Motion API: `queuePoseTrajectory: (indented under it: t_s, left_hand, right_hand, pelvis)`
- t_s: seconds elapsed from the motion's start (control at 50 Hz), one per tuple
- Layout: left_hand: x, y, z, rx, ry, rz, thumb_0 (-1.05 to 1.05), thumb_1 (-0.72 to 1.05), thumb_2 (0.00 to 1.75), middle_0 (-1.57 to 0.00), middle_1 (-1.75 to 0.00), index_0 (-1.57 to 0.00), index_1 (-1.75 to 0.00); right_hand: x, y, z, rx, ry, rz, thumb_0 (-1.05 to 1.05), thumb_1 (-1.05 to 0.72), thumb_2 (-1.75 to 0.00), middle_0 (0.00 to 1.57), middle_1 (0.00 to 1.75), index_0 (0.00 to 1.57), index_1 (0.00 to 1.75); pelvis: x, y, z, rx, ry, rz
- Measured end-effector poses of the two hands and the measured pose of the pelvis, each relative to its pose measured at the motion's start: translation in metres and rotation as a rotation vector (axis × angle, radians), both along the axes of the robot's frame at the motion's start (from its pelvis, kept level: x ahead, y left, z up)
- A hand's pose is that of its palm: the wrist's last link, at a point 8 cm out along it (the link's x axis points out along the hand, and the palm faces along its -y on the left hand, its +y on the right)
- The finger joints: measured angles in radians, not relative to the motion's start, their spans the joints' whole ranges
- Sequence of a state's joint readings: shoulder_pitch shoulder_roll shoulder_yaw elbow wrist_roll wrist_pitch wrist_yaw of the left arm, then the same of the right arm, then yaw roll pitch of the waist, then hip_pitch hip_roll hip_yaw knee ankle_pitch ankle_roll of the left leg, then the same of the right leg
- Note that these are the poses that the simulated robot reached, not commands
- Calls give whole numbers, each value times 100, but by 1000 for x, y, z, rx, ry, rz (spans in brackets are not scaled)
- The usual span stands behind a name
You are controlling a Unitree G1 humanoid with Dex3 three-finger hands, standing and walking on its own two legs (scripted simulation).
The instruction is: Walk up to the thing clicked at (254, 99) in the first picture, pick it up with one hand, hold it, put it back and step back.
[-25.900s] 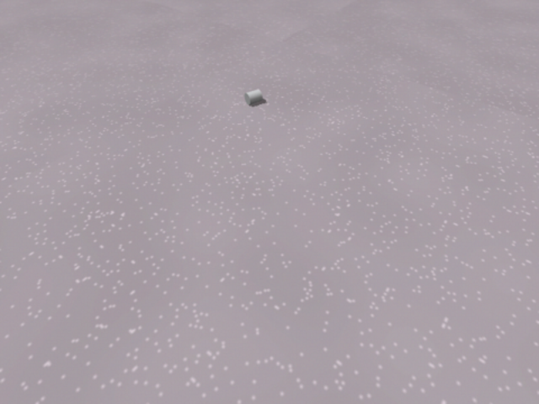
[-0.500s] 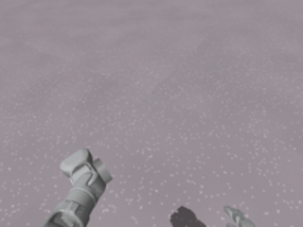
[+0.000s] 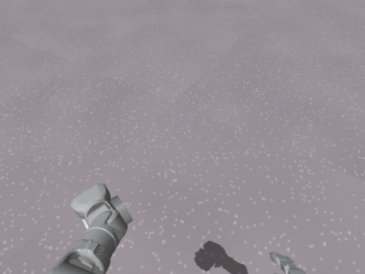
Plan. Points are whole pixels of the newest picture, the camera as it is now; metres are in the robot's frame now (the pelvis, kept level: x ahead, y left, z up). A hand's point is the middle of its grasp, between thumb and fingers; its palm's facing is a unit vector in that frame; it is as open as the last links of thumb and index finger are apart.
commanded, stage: crouch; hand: left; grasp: from above
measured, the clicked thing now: (108, 219) +0.31 +0.22 -0.11
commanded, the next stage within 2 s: lower in 1.78 s
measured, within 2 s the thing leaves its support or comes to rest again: neither
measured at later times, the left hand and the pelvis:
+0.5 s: hand (123, 226) +0.36 +0.23 -0.30, palm faces -0.29 -0.25 -0.92, open 10.3 cm; pelvis -0.05 +0.00 -0.18, yaw -2 degrees
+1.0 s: hand (133, 231) +0.40 +0.23 -0.47, palm faces -0.30 -0.27 -0.91, open 10.2 cm; pelvis -0.08 +0.00 -0.34, yaw -3 degrees
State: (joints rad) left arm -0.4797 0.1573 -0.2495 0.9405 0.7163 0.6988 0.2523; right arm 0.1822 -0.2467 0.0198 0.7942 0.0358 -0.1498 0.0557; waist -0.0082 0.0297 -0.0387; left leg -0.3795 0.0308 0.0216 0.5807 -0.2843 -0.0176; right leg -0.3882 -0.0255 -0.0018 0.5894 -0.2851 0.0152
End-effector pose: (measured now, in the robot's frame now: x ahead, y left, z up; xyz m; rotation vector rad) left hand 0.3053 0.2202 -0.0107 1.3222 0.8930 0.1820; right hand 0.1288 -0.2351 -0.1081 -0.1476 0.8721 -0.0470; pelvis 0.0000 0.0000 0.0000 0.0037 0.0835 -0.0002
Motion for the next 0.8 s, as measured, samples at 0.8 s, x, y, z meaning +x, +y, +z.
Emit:
queuePoseTrajectory:
  t_s: [0.8]
  left_hand:
    - [77, 14, -350, 7, -74, -25, 0, 4, 21, -79, -30, -80, -30]
  right_hand:
    - [-178, -11, -302, -58, 447, -73, 0, -89, -89, 20, 30, 20, 30]
  pelvis:
    - [-78, 2, -288, -53, 552, -23]
